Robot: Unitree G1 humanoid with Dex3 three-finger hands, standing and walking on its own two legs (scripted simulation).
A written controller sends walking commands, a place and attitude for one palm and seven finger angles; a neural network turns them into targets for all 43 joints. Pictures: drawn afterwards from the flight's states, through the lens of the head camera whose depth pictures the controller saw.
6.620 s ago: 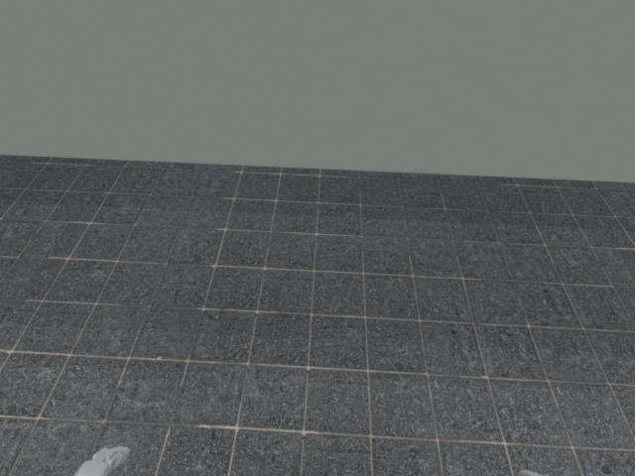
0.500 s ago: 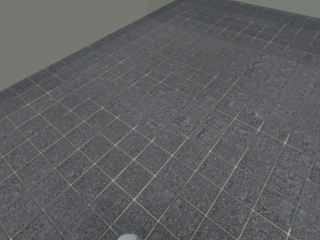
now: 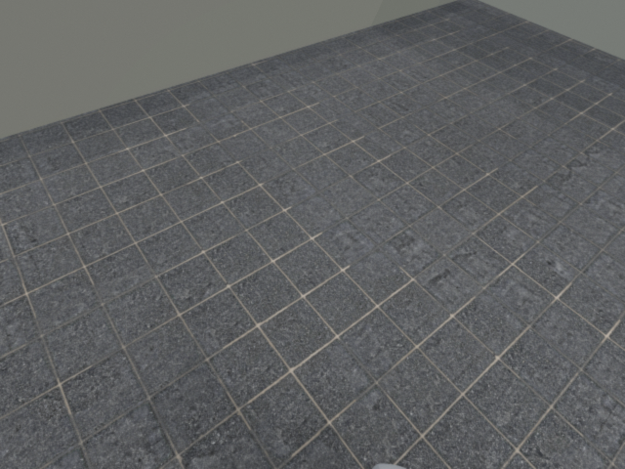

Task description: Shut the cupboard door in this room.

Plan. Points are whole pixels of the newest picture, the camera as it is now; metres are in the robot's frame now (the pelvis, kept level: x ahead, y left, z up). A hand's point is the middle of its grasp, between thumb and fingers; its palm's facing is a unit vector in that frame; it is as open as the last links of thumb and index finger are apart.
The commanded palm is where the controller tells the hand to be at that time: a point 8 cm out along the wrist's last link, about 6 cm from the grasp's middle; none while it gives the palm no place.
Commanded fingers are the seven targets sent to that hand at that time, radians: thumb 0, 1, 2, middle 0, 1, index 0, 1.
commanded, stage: turn or walk to find it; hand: left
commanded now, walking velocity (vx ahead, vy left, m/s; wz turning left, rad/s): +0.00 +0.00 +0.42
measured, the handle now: out of the picture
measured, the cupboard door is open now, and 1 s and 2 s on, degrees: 56 56 56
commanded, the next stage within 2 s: none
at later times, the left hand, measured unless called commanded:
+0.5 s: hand out of the picture +0.00 +0.14 -0.15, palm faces +0.25 -0.93 -0.27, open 7.4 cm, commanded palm none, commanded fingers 0.00 0.90 0.90 -0.20 -0.30 -0.20 -0.30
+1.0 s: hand out of the picture -0.10 +0.21 -0.17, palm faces +0.46 -0.85 -0.24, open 7.4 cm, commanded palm none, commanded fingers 0.00 0.90 0.90 -0.20 -0.30 -0.20 -0.30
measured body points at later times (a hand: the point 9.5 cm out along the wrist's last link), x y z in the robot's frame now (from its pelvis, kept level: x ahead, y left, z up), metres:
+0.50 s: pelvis -0.03 -0.06 +0.00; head +0.00 -0.09 +0.45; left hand -0.01 +0.19 -0.13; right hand +0.03 -0.32 -0.17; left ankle -0.10 +0.10 -0.65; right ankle -0.01 -0.15 -0.74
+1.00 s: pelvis -0.06 -0.01 +0.00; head -0.05 +0.02 +0.45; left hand -0.12 +0.25 -0.15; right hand +0.12 -0.19 -0.14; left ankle -0.11 +0.07 -0.74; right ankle -0.02 -0.16 -0.67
